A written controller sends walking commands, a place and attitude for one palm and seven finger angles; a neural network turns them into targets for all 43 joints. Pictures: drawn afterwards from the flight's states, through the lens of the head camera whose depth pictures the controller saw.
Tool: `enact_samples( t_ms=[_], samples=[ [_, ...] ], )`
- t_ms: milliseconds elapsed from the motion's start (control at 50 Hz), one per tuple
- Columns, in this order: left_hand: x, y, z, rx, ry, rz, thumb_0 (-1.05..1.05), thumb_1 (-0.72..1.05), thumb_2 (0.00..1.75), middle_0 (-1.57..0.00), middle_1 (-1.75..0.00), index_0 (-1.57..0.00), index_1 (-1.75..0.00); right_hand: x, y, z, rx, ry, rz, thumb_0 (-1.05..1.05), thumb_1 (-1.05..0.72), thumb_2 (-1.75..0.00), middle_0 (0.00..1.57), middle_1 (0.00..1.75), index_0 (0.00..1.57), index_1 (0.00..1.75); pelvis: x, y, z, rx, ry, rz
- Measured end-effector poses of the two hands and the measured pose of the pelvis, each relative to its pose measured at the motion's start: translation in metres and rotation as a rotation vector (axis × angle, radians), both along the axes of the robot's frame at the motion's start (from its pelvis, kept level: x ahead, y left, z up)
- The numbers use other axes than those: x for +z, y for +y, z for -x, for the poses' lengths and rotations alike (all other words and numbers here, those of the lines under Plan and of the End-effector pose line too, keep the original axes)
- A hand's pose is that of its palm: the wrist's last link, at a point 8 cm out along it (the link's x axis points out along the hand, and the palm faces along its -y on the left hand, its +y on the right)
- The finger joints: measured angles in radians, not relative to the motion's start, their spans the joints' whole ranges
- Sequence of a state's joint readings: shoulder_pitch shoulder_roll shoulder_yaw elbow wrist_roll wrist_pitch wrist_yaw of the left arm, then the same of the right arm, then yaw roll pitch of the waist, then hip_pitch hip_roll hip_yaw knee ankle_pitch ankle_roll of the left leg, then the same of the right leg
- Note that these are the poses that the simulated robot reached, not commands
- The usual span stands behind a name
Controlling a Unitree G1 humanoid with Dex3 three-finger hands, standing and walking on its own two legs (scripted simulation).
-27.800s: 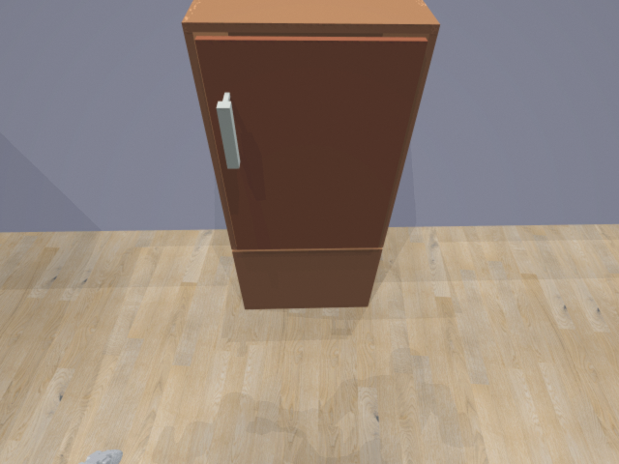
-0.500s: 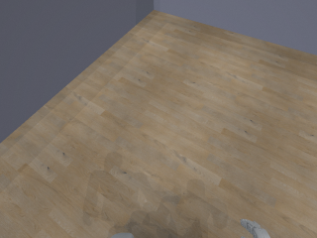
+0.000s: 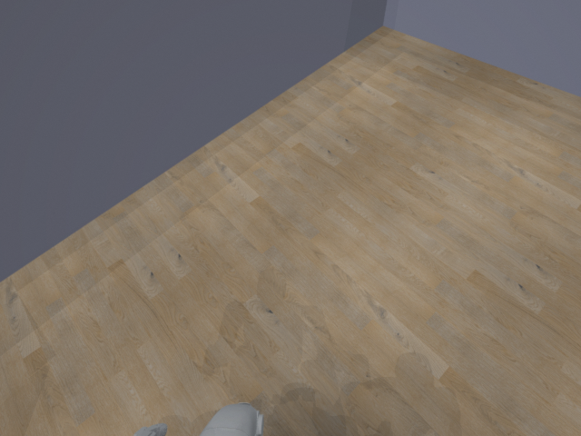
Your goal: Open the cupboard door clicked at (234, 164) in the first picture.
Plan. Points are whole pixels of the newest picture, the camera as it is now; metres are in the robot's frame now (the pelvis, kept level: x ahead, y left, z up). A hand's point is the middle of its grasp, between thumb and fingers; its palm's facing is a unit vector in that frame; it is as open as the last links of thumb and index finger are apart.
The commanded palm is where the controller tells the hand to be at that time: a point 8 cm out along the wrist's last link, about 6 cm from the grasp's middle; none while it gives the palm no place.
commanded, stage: turn to face it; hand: left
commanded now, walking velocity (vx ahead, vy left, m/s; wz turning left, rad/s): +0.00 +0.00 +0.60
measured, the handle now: out of the picture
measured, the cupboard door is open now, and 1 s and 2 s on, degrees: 44 44 44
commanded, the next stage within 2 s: none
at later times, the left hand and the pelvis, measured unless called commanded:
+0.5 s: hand out of the picture +0.05 +0.23 -0.16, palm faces +0.30 -0.91 -0.28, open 7.4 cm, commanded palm none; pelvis +0.01 +0.00 +0.00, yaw +17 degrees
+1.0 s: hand out of the picture -0.07 +0.18 -0.19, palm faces +0.61 -0.75 -0.25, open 7.4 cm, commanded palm none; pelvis +0.03 -0.01 -0.02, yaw +37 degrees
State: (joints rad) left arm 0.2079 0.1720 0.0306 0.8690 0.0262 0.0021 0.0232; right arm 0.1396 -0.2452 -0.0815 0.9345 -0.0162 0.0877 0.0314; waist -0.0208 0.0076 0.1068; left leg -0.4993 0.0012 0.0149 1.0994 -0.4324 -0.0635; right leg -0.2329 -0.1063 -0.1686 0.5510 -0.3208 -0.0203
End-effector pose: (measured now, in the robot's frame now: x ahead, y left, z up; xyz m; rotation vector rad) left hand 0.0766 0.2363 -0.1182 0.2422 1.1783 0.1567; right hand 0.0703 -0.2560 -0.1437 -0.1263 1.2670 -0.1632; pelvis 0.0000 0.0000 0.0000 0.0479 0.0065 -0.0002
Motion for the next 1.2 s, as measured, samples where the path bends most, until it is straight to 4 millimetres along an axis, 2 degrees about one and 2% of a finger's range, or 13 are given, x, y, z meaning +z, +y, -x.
enact_samples(
  t_ms=[100,240,300,380,480,560,620,720,820,960,1000,1080,1200],
  samples=[
    [-0.011,0.005,0.029,0.101,0.028,0.029,0.01,0.92,0.89,-0.20,-0.30,-0.20,-0.30,0.006,0.012,-0.031,0.104,-0.002,0.013,0.00,-0.91,-0.90,0.20,0.30,0.20,0.30,-0.001,0.001,-0.003,0.076,-0.002,0.004],
    [-0.042,0.039,0.073,0.232,0.106,0.043,0.01,0.91,0.89,-0.20,-0.30,-0.20,-0.30,0.008,0.042,-0.081,0.241,-0.106,0.060,0.00,-0.91,-0.90,0.20,0.30,0.20,0.30,-0.019,0.018,-0.005,0.162,-0.004,0.023],
    [-0.037,0.048,0.076,0.268,0.117,0.032,0.01,0.91,0.89,-0.20,-0.30,-0.20,-0.30,0.014,0.048,-0.085,0.269,-0.111,0.072,0.00,-0.91,-0.90,0.20,0.30,0.20,0.30,-0.014,0.018,-0.005,0.190,-0.001,0.032],
    [-0.022,0.051,0.067,0.293,0.069,0.020,0.01,0.91,0.90,-0.20,-0.30,-0.20,-0.30,0.017,0.048,-0.084,0.300,-0.080,0.067,0.00,-0.90,-0.90,0.20,0.30,0.20,0.30,-0.006,0.014,-0.007,0.226,0.007,0.042],
    [-0.009,0.041,0.051,0.314,0.002,-0.005,0.01,0.91,0.90,-0.20,-0.30,-0.20,-0.30,0.009,0.037,-0.083,0.327,-0.035,0.045,0.00,-0.90,-0.90,0.21,0.30,0.20,0.30,-0.003,0.000,-0.013,0.282,0.014,0.047],
    [-0.005,0.024,0.043,0.335,-0.057,-0.037,0.01,0.91,0.90,-0.20,-0.30,-0.20,-0.30,-0.008,0.020,-0.091,0.345,-0.006,0.021,0.00,-0.90,-0.90,0.21,0.30,0.20,0.30,-0.012,-0.019,-0.020,0.334,0.019,0.034],
    [-0.001,0.007,0.050,0.367,-0.062,-0.044,0.01,0.91,0.90,-0.20,-0.30,-0.20,-0.30,-0.013,0.012,-0.102,0.372,0.016,0.018,0.00,-0.90,-0.90,0.21,0.30,0.20,0.30,-0.011,-0.027,-0.022,0.380,0.003,0.030],
    [0.001,-0.020,0.073,0.444,-0.015,-0.006,0.01,0.91,0.89,-0.20,-0.30,-0.20,-0.30,-0.003,0.014,-0.125,0.433,0.020,0.013,0.00,-0.91,-0.90,0.20,0.30,0.20,0.30,-0.001,-0.033,-0.029,0.452,-0.006,0.008],
    [-0.006,-0.033,0.103,0.545,0.018,0.024,0.01,0.92,0.89,-0.20,-0.30,-0.20,-0.30,0.005,0.036,-0.153,0.533,0.009,0.017,0.00,-0.91,-0.90,0.20,0.30,0.20,0.30,0.001,-0.034,-0.033,0.529,-0.005,0.000],
    [-0.035,-0.026,0.167,0.694,0.080,0.061,0.01,0.92,0.89,-0.20,-0.30,-0.20,-0.30,0.008,0.097,-0.197,0.700,-0.111,0.031,0.00,-0.91,-0.90,0.20,0.30,0.20,0.30,-0.017,-0.015,-0.028,0.627,-0.008,0.025],
    [-0.040,-0.022,0.181,0.724,0.114,0.060,0.01,0.91,0.89,-0.20,-0.30,-0.20,-0.30,0.010,0.110,-0.203,0.731,-0.146,0.032,0.00,-0.91,-0.90,0.20,0.30,0.20,0.30,-0.019,-0.013,-0.026,0.644,-0.011,0.022],
    [-0.032,-0.013,0.186,0.770,0.108,0.045,0.01,0.91,0.89,-0.20,-0.30,-0.20,-0.30,0.019,0.120,-0.203,0.774,-0.151,0.043,0.00,-0.91,-0.90,0.20,0.30,0.20,0.30,-0.012,-0.013,-0.026,0.683,-0.013,0.037],
    [-0.013,-0.008,0.166,0.797,0.021,0.009,0.01,0.91,0.90,-0.20,-0.30,-0.20,-0.30,0.016,0.117,-0.202,0.819,-0.091,0.034,0.00,-0.90,-0.90,0.21,0.30,0.20,0.30,-0.003,-0.020,-0.034,0.745,-0.008,0.051]
  ],
)
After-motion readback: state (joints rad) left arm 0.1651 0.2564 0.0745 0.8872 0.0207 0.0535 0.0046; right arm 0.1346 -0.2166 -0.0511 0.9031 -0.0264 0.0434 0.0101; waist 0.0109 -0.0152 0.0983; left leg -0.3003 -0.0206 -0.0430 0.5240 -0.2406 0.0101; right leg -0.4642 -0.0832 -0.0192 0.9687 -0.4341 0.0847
